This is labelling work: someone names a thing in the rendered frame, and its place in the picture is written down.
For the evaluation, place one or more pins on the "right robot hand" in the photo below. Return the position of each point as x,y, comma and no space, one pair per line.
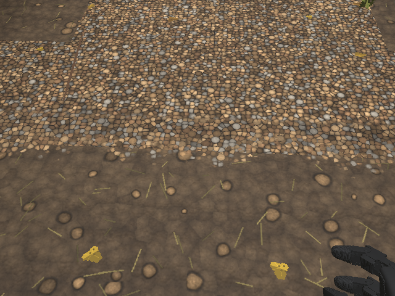
371,260

